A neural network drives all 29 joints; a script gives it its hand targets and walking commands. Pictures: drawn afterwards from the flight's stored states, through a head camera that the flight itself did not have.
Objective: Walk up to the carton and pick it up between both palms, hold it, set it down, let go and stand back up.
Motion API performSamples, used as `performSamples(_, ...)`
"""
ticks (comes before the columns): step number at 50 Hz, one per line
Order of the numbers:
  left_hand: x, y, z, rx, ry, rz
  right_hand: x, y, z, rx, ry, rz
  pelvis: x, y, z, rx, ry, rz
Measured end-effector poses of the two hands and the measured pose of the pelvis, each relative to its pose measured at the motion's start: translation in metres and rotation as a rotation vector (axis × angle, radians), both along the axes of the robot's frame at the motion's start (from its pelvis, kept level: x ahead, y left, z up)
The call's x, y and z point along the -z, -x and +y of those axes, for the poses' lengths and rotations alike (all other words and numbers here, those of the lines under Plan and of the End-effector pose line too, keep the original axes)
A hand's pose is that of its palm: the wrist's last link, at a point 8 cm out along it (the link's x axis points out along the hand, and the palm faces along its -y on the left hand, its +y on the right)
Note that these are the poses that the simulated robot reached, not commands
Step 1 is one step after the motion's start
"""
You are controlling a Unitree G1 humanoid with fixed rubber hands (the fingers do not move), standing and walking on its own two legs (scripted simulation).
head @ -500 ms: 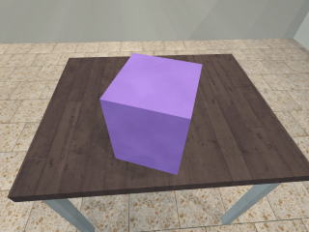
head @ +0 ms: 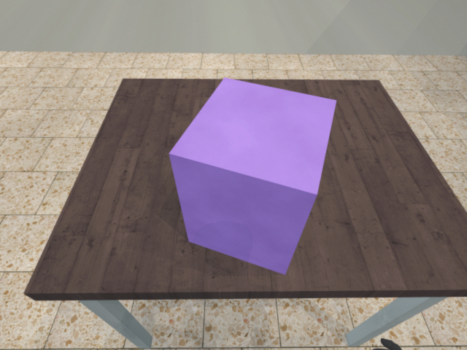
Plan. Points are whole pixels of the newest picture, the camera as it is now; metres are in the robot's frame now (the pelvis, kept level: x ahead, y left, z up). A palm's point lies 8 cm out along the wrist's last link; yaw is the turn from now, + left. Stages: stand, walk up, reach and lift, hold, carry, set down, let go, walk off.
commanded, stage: walk up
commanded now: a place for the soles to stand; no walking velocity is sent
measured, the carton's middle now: (255, 177) +0.40 -0.03 +0.08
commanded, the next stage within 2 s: reach and lift in 0.40 s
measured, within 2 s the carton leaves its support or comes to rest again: neither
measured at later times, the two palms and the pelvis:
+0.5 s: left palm out of the picture +0.08 +0.29 -0.12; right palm out of the picture +0.11 -0.28 -0.12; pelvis -0.01 +0.00 -0.01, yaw -2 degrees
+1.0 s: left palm out of the picture +0.10 +0.25 -0.08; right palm out of the picture +0.06 -0.26 -0.06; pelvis -0.06 -0.03 +0.01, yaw -7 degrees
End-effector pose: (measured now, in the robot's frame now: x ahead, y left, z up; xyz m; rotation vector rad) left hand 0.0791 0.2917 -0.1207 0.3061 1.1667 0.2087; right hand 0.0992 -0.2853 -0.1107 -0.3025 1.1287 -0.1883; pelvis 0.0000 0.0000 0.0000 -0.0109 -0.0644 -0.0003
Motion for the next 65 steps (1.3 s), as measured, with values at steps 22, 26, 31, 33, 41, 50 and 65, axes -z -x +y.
performSamples(22, 0.002, 0.018, 0.007, -0.067, -0.006, 0.038, 0.004, -0.009, 0.002, -0.054, 0.003, 0.002, 0.003, 0.002, -0.002, -0.019, 0.001, 0.01)
performSamples(26, 0.002, -0.007, -0.008, -0.031, 0.016, 0.071, 0.014, -0.013, 0.005, -0.023, -0.051, -0.068, 0.01, 0.014, -0.005, 0.048, 0.011, 0.021)
performSamples(31, -0.006, -0.06, -0.037, 0.048, 0.046, -0.033, 0.013, -0.017, 0.014, -0.051, -0.073, -0.164, 0.014, 0.031, -0.013, 0.076, 0.014, 0.008)
performSamples(33, -0.015, -0.077, -0.05, 0.075, 0.061, -0.106, 0.005, -0.015, 0.016, -0.052, -0.069, -0.213, 0.012, 0.035, -0.018, 0.085, 0.011, -0.006)
performSamples(41, -0.037, -0.075, -0.065, 0.097, 0.095, -0.191, -0.039, 0.014, 0.013, 0.012, -0.024, -0.338, -0.003, 0.039, -0.032, 0.112, -0.004, -0.082)
performSamples(50, -0.039, -0.018, -0.038, 0.008, 0.079, -0.133, -0.055, 0.035, 0.022, 0.041, -0.009, -0.316, -0.007, 0.056, -0.035, 0.129, -0.005, -0.122)
performSamples(65, -0.092, -0.025, -0.042, 0.145, 0.1, -0.362, -0.083, 0.017, 0.077, 0.062, -0.152, -0.504, -0.004, 0.071, -0.026, 0.138, 0.016, -0.161)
